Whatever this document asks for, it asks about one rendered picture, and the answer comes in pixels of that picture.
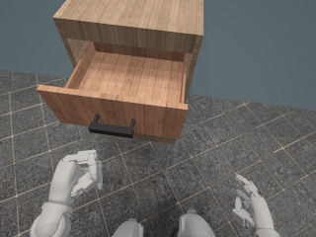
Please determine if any left robot thigh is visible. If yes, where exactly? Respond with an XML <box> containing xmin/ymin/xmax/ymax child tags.
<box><xmin>112</xmin><ymin>221</ymin><xmax>144</xmax><ymax>237</ymax></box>

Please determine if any cabinet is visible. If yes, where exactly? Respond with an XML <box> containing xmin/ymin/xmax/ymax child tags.
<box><xmin>52</xmin><ymin>0</ymin><xmax>203</xmax><ymax>144</ymax></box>

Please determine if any drawer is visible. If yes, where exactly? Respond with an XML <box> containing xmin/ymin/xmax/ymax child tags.
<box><xmin>37</xmin><ymin>41</ymin><xmax>188</xmax><ymax>139</ymax></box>

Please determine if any right robot hand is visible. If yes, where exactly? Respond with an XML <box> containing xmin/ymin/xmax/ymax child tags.
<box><xmin>232</xmin><ymin>174</ymin><xmax>275</xmax><ymax>234</ymax></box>

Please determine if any left robot forearm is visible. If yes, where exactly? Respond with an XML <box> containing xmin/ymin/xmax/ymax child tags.
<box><xmin>30</xmin><ymin>201</ymin><xmax>74</xmax><ymax>237</ymax></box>

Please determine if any handle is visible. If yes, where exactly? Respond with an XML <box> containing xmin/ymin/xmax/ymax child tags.
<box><xmin>88</xmin><ymin>114</ymin><xmax>135</xmax><ymax>138</ymax></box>

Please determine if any left robot hand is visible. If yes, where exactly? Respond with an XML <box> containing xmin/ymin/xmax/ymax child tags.
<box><xmin>48</xmin><ymin>149</ymin><xmax>103</xmax><ymax>206</ymax></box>

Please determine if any robot thigh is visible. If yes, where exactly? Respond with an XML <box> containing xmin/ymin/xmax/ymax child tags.
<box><xmin>112</xmin><ymin>221</ymin><xmax>144</xmax><ymax>237</ymax></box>
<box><xmin>179</xmin><ymin>213</ymin><xmax>215</xmax><ymax>237</ymax></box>

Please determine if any right robot thigh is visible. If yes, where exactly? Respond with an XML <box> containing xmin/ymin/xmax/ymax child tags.
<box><xmin>179</xmin><ymin>213</ymin><xmax>215</xmax><ymax>237</ymax></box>

